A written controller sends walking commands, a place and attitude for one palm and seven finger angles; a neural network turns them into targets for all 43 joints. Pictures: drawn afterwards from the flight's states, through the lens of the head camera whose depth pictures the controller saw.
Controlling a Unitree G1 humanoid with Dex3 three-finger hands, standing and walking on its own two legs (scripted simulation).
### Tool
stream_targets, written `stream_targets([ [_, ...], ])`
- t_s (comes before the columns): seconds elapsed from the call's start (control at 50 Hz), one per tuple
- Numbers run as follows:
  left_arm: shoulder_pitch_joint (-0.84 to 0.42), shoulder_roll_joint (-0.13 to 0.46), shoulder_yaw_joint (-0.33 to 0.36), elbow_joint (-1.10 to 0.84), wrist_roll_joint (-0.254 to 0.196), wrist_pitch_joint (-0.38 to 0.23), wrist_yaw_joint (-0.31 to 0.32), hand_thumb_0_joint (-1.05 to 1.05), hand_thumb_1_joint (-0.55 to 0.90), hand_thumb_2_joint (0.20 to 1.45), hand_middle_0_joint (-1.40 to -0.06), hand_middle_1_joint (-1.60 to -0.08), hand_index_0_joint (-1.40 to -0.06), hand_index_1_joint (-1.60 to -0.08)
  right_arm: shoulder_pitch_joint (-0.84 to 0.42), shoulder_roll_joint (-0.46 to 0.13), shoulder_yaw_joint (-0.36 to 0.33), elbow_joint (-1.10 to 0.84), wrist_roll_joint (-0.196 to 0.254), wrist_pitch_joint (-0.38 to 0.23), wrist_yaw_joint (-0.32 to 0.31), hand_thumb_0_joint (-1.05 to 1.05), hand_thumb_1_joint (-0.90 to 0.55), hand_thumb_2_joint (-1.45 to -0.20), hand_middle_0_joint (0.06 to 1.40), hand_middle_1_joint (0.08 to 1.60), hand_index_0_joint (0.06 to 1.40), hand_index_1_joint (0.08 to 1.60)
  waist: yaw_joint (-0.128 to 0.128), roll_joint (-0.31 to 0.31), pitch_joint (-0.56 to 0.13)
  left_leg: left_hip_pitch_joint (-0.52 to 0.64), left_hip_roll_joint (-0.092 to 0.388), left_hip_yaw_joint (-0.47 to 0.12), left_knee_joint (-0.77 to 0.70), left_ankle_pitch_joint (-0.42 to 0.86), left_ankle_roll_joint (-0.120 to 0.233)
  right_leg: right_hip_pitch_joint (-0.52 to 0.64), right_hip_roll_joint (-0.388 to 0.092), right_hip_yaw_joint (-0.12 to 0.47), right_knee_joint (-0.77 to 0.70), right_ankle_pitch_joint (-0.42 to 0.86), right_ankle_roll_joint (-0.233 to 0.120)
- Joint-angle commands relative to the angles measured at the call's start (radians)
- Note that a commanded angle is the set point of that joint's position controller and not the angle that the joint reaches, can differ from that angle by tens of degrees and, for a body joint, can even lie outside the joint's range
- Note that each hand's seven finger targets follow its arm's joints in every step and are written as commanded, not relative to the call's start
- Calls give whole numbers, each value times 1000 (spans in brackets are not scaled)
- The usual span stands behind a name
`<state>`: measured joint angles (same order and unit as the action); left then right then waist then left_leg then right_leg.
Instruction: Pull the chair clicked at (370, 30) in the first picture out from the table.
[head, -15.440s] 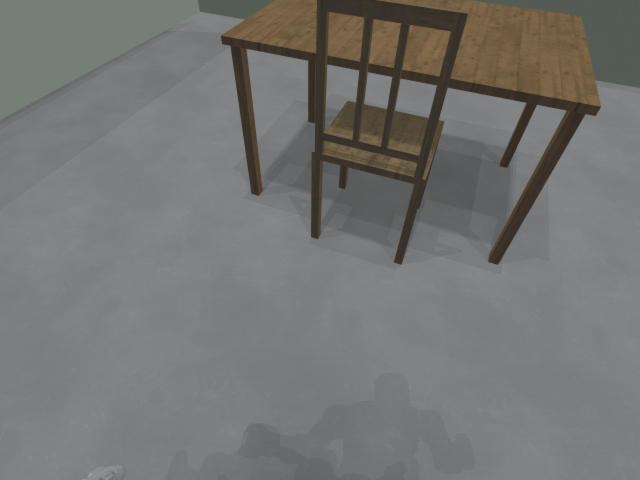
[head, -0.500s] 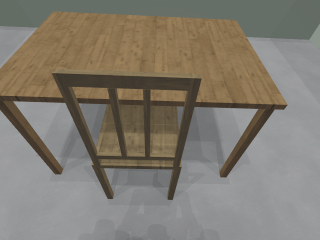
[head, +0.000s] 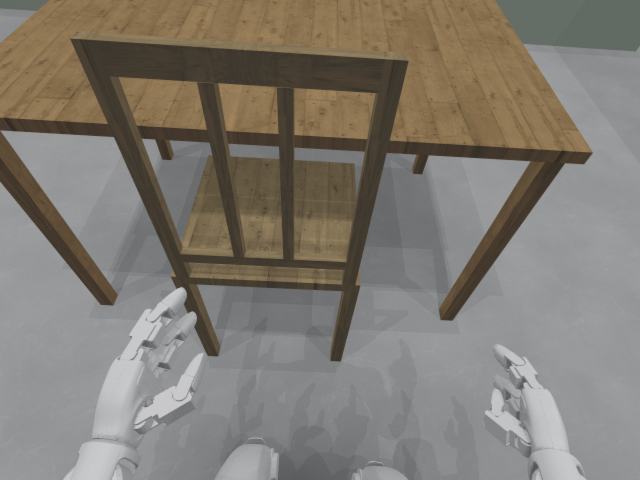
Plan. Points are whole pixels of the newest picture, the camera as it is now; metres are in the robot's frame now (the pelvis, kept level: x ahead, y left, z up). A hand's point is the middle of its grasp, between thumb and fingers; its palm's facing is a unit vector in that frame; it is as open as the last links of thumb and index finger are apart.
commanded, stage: raise the hand toward the chair's back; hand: left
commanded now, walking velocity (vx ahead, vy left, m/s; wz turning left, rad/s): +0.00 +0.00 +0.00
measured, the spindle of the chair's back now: (227, 186) +0.53 +0.18 +0.03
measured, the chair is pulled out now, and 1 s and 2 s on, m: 0.00 0.00 0.00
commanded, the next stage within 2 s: aim the fingers beside a spindle in 1.72 s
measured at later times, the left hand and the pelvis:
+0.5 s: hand (164, 371) +0.23 +0.19 +0.03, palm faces +0.04 -1.00 -0.05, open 13.2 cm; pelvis +0.00 -0.01 -0.01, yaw +0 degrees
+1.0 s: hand (137, 362) +0.24 +0.22 +0.04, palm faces +0.04 -1.00 -0.03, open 16.7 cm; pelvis +0.01 +0.02 +0.00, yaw +1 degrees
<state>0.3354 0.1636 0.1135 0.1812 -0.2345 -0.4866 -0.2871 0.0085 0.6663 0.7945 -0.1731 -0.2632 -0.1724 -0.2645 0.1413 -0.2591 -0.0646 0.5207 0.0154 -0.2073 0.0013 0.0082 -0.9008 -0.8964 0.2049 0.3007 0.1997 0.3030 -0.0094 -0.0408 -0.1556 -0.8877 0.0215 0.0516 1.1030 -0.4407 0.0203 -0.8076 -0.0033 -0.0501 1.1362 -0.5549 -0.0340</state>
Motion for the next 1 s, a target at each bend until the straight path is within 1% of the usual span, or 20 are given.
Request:
stream_targets([
  [0.0, -38, 181, 141, -417, -35, -73, 83, 0, 433, 700, -153, -227, -153, -227, -18, -83, -20, -193, 5, -19, -33, 0, -900, -900, 200, 300, 200, 300, 40, 129, -197, 113, -20, -48, -79, 39, 6, 4, 10, 84, -209, 31, 4],
  [0.02, -92, 192, 133, -503, -27, -109, 104, 0, 410, 690, -151, -223, -151, -223, -5, -79, -15, -184, 0, -23, -44, 0, -900, -900, 200, 300, 200, 300, 22, 160, -211, 129, -14, -58, -63, 46, 10, -15, 13, 89, -205, 33, 2],
  [0.04, -148, 204, 117, -569, -18, -139, 116, 0, 387, 680, -149, -219, -149, -219, 11, -81, -10, -171, -6, -26, -53, 0, -900, -900, 200, 300, 200, 300, -9, 132, -230, 118, -8, -64, -38, 43, 16, -38, 18, 96, -199, 24, 7],
  [0.08, -148, 160, 41, -530, -14, -170, 99, 0, 340, 660, -144, -212, -144, -212, 18, -78, 3, -141, -6, -44, -67, 0, -900, -900, 200, 300, 200, 300, -47, 161, -174, 95, -3, -73, -5, 28, 17, -86, 17, 107, -213, -3, 5],
  [0.14, -130, 168, 10, -375, -30, -131, 14, 0, 270, 630, -137, -201, -137, -201, 24, -99, 19, -101, 5, -67, -82, 0, -900, -900, 200, 300, 200, 300, -75, 108, -114, 16, 0, -81, 29, -21, 20, -104, 17, 132, -242, -74, 12],
  [0.2, -105, 210, 64, -280, -60, -14, -43, 0, 200, 600, -130, -190, -130, -190, 19, -107, 26, -101, 20, -67, -95, 0, -900, -900, 200, 300, 200, 300, -40, 70, -144, -19, -8, -77, 20, -31, 21, -34, 3, 159, -284, -128, 21],
  [0.24, -65, 252, 155, -241, -82, 61, -43, 0, 153, 580, -125, -183, -125, -183, 9, -101, 23, -102, 23, -58, -100, 0, -900, -900, 200, 300, 200, 300, 6, 49, -193, -10, -10, -76, 12, 28, 20, 50, -3, 167, -289, -69, 24],
  [0.28, -40, 248, 203, -294, -99, 87, -23, 0, 107, 560, -121, -175, -121, -175, 4, -84, 19, -106, 21, -53, -95, 0, -900, -900, 200, 300, 200, 300, 30, 35, -268, 23, -9, -77, -8, 108, 17, 135, -19, 160, -272, 87, 38],
  [0.34, 3, 235, 234, -280, -95, 74, 19, 0, 37, 530, -114, -164, -114, -164, -1, -62, 11, -87, 12, -45, -86, 0, -900, -900, 200, 300, 200, 300, 46, 10, -260, 30, -7, -83, -27, 174, 10, 167, -19, 134, -232, 262, 49],
  [0.36, -4, 211, 208, -304, -86, 54, 25, 0, 13, 520, -111, -161, -111, -161, 6, -61, 10, -83, 11, -47, -80, 0, -900, -900, 200, 300, 200, 300, 36, 34, -249, 49, -7, -83, -39, 195, 11, 152, -16, 118, -222, 304, 47],
  [0.42, 5, 179, 157, -281, -63, 8, 32, 0, -57, 490, -104, -150, -104, -150, 19, -73, 0, -65, 8, -50, -72, 0, -900, -900, 200, 300, 200, 300, 8, 30, -203, 76, -5, -83, -55, 187, 13, 76, -4, 78, -209, 276, 41],
  [0.54, -3, 199, 166, -270, -66, -35, 26, 0, -197, 430, -90, -128, -90, -128, 37, -96, -9, -71, 11, -54, -73, 0, -900, -900, 200, 300, 200, 300, 3, 35, -206, 103, -6, -79, -71, 161, 17, 32, 11, 50, -206, 188, 26],
  [0.6, -11, 199, 155, -342, -67, -56, 39, 0, -267, 400, -83, -117, -83, -117, 43, -99, -8, -80, 9, -58, -73, 0, -900, -900, 200, 300, 200, 300, 6, 98, -247, 174, -4, -83, -94, 188, 16, 23, 18, 18, -187, 214, 16],
  [0.64, -14, 203, 159, -331, -63, -53, 50, 0, -313, 380, -79, -109, -79, -109, 44, -102, -7, -76, 7, -53, -72, 0, -900, -900, 200, 300, 200, 300, 0, 88, -238, 181, -1, -92, -99, 192, 16, 9, 24, 4, -182, 217, 15],
  [0.68, -9, 191, 143, -361, -59, -55, 53, 0, -360, 360, -74, -102, -74, -102, 45, -103, -5, -84, 6, -50, -69, 0, -900, -900, 200, 300, 200, 300, 2, 127, -253, 213, 0, -96, -108, 209, 11, 6, 23, -6, -174, 230, 11],
  [0.74, 2, 195, 144, -310, -51, -23, 52, 0, -430, 330, -67, -91, -67, -91, 46, -108, -2, -90, 7, -33, -67, 0, -900, -900, 200, 300, 200, 300, -5, 101, -220, 202, 2, -103, -118, 198, 11, 0, 30, -15, -181, 225, 11],
  [0.8, -30, 192, 127, -345, -50, -5, 41, 0, -500, 300, -60, -80, -60, -80, 47, -113, 5, -109, 9, -25, -66, 0, -900, -900, 200, 300, 200, 300, -7, 132, -222, 231, 4, -112, -133, 189, 5, -6, 30, -23, -185, 212, 10],
  [0.86, -34, 202, 138, -357, -49, 8, 42, 0, -500, 300, -60, -80, -60, -80, 51, -112, 10, -119, 7, -17, -66, 0, -900, -900, 200, 300, 200, 300, -6, 143, -234, 261, 7, -118, -140, 213, 3, 0, 31, -29, -188, 224, 8],
  [0.94, -64, 206, 139, -329, -46, 23, 45, 0, -500, 300, -60, -80, -60, -80, 50, -116, 18, -120, 7, -10, -67, 0, -900, -900, 200, 300, 200, 300, -14, 136, -191, 257, 10, -132, -152, 181, -1, -24, 36, -36, -193, 195, 7],
  [0.98, -86, 210, 138, -348, -46, 21, 44, 0, -500, 300, -60, -80, -60, -80, 52, -119, 22, -125, 6, -10, -65, 0, -900, -900, 200, 300, 200, 300, -14, 145, -208, 270, 10, -139, -161, 173, -4, -21, 32, -39, -193, 186, 7],
])
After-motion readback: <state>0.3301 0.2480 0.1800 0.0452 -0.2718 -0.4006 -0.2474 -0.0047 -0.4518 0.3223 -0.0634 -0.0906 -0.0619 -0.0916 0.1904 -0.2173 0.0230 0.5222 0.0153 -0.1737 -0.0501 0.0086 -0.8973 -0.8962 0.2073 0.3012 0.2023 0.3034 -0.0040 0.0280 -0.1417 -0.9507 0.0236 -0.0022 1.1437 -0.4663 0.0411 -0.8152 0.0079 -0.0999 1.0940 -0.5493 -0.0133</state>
